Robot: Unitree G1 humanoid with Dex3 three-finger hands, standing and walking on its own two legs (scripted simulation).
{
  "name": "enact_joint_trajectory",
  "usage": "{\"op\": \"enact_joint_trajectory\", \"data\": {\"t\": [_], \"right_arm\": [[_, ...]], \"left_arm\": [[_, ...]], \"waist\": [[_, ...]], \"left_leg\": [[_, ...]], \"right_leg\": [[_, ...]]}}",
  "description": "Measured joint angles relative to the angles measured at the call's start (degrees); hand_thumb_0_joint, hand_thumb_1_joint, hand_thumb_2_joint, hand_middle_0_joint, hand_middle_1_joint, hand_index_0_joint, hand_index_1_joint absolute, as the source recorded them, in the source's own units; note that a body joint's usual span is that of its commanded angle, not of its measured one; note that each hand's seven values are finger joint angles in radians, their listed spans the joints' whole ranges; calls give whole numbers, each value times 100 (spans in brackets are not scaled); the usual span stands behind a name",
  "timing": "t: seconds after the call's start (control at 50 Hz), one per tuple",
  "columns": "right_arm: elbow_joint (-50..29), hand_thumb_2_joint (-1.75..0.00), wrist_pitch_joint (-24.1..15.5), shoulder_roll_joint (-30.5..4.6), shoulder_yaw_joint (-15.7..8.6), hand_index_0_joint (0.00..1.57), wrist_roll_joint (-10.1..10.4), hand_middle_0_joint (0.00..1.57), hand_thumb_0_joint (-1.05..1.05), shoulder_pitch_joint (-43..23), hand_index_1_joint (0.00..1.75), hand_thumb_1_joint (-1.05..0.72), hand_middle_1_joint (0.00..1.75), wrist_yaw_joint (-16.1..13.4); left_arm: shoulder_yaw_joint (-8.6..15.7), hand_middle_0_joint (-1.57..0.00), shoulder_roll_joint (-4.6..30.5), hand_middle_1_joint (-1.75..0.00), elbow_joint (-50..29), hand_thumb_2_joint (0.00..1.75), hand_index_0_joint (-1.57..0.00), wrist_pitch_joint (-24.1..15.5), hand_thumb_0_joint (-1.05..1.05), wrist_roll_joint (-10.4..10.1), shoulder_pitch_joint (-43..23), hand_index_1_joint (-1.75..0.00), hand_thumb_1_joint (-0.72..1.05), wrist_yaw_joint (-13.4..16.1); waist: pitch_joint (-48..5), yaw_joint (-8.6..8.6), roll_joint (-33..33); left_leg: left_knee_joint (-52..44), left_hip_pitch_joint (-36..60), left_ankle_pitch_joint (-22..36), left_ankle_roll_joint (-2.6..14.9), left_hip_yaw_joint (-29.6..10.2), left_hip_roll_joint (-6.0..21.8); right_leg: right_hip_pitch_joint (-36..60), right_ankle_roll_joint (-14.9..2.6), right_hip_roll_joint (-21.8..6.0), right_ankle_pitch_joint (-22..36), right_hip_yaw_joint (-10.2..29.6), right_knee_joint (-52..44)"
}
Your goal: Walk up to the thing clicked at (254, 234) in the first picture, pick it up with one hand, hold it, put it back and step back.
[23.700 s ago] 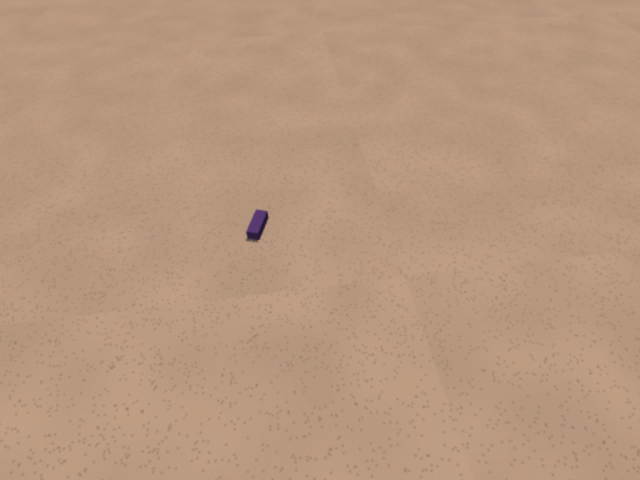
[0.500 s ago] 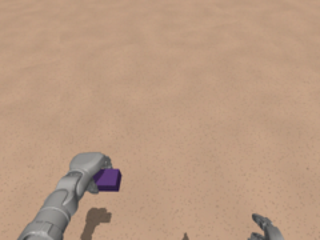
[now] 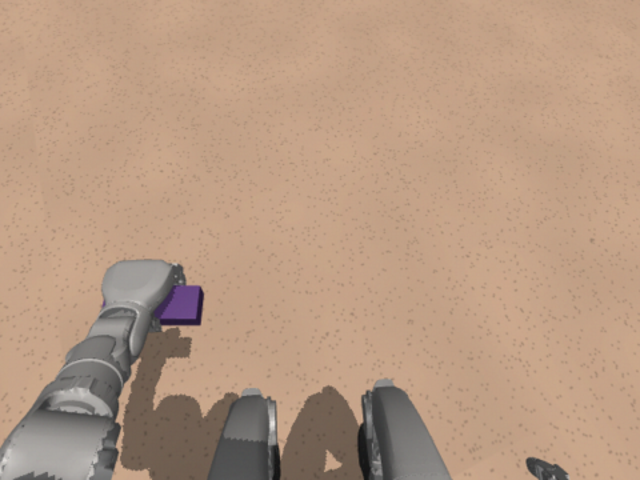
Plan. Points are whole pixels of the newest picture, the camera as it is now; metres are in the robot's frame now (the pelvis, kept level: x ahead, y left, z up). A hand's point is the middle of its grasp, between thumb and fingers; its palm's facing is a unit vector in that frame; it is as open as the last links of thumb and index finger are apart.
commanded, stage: crouch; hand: left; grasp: from above
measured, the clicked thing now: (155, 305) +0.37 +0.26 -0.15
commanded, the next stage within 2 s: lower in 1.26 s
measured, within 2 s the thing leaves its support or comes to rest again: neither
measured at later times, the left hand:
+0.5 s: hand (176, 323) +0.39 +0.28 -0.34, palm faces -0.46 +0.00 -0.89, open 8.1 cm
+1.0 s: hand (182, 328) +0.40 +0.29 -0.43, palm faces -0.46 -0.02 -0.89, open 8.0 cm
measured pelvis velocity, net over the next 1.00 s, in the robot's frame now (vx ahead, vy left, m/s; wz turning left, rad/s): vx -0.03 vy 0.00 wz -0.06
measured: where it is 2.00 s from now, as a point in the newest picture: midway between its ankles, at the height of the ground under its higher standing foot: outside the picture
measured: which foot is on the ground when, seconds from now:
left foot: down 0.00-1.00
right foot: down 0.00-1.00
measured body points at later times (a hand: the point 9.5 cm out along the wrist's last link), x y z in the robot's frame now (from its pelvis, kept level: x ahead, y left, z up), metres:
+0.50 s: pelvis -0.02 +0.00 -0.18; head +0.19 +0.04 +0.21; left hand +0.41 +0.28 -0.29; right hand +0.04 -0.27 -0.30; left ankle +0.04 +0.12 -0.60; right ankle +0.06 -0.14 -0.60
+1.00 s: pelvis -0.03 +0.00 -0.26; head +0.21 +0.05 +0.12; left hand +0.42 +0.29 -0.38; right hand +0.02 -0.29 -0.37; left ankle +0.04 +0.12 -0.60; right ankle +0.06 -0.14 -0.60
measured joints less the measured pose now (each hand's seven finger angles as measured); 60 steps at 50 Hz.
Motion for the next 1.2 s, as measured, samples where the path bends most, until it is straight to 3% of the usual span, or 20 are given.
{"op": "enact_joint_trajectory", "data": {"t": [0.22, 0.44, 0.62, 0.84, 1.2], "right_arm": [[90, -90, -280, 212, 140, 20, -166, 20, 1, -115, 30, -90, 30, 105], [97, -90, -469, 234, 313, 21, -343, 20, 1, -396, 30, -90, 30, 404], [17, -90, -481, 112, 293, 21, -460, 20, 1, -582, 30, -90, 30, 625], [13, -90, -417, 34, 321, 20, -531, 20, 1, -611, 30, -90, 30, 793], [183, -90, -398, 35, 470, 20, -666, 20, 1, -574, 30, -90, 30, 899]], "left_arm": [[411, -84, 407, -36, 258, 22, -88, -67, 0, -17, -632, -32, 29, -115], [722, -84, 845, -36, 358, 21, -89, -489, 0, 239, -1025, -31, 29, -101], [975, -85, 1104, -33, 447, 18, -91, -588, 0, 373, -1293, -27, 31, -25], [1106, -87, 1376, -29, 648, 17, -92, -736, 0, 415, -1472, -23, 32, -102], [1289, -89, 1751, -27, 1328, 17, -94, -971, 0, 704, -1844, -21, 31, 118]], "waist": [[-145, -238, 142], [-49, -303, 77], [172, -356, -5], [393, -412, -68], [562, -596, -140]], "left_leg": [[2038, -2366, -483, 52, -109, -80], [3448, -3917, -780, 16, -321, -165], [4235, -4583, -950, -19, -450, -195], [4833, -5060, -1006, -20, -509, -203], [5584, -5729, -948, -12, -561, -255]], "right_leg": [[-2302, 52, -34, -481, 1, 1978], [-3749, 67, -61, -801, -116, 3310], [-4372, 75, -44, -962, -182, 4044], [-4835, 105, -4, -990, -186, 4599], [-5468, 135, 31, -929, -164, 5306]]}}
